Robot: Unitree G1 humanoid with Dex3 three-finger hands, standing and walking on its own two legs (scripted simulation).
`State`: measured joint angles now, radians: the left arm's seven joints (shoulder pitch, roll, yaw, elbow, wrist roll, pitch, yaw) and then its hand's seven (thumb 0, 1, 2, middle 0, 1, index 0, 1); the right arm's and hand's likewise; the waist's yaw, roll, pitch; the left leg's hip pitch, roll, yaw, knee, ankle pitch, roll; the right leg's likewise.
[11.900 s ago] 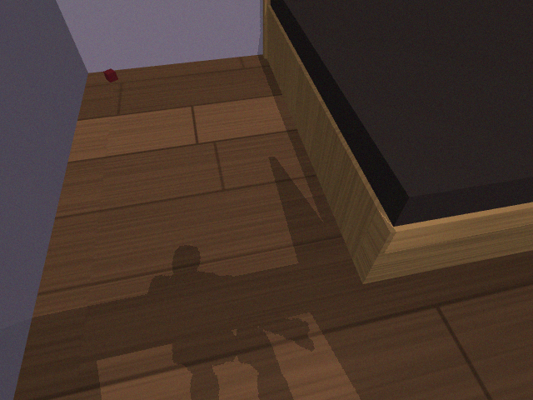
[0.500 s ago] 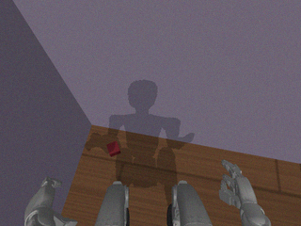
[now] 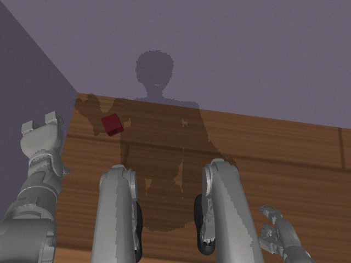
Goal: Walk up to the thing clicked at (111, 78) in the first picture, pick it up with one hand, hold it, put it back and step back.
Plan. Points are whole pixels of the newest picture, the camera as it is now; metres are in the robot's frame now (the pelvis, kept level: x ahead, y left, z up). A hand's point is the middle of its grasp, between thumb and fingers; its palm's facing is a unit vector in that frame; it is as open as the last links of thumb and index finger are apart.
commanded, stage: rise first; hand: left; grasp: from above
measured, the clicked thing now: (112, 125) +0.51 +0.21 -0.41
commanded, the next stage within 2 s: none
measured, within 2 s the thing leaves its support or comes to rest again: neither
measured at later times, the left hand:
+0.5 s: hand (82, 137) +0.43 +0.26 -0.25, palm faces -0.41 -0.15 -0.90, open 13.9 cm
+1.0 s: hand (91, 132) +0.45 +0.25 -0.29, palm faces -0.40 -0.18 -0.90, open 13.8 cm
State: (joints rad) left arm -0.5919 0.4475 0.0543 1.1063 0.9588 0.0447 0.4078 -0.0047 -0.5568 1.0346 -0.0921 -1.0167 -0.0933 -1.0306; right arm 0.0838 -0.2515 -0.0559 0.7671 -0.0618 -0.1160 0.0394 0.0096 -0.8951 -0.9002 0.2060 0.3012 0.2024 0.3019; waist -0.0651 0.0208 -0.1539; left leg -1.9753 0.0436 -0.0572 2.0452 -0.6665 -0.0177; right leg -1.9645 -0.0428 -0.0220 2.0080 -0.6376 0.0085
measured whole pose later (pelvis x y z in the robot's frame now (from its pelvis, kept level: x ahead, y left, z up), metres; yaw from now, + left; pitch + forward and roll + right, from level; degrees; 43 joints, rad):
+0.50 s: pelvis +0.00 +0.01 -0.07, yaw -2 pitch +35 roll -5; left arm -0.88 0.53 0.12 1.47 1.06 0.04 0.51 0.00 -0.52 1.00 -0.12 -1.00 -0.13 -1.00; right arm 0.13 -0.24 -0.01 0.83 -0.13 -0.14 0.12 0.01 -0.90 -0.90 0.21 0.30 0.20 0.30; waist -0.20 0.02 -0.11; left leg -2.21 0.04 -0.08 2.28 -0.68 0.00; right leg -2.18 -0.04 -0.02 2.22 -0.64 0.03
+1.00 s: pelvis +0.00 +0.01 -0.11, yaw -3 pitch +35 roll -6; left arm -0.98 0.57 0.18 1.58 1.08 0.03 0.56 0.00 -0.49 0.95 -0.10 -1.07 -0.15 -1.03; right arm 0.14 -0.27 0.01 0.83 -0.17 -0.16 0.21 0.00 -0.91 -0.90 0.20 0.30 0.20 0.30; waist -0.22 0.02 -0.05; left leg -2.30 0.04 -0.11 2.39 -0.71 -0.01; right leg -2.27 -0.03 -0.04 2.31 -0.66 0.03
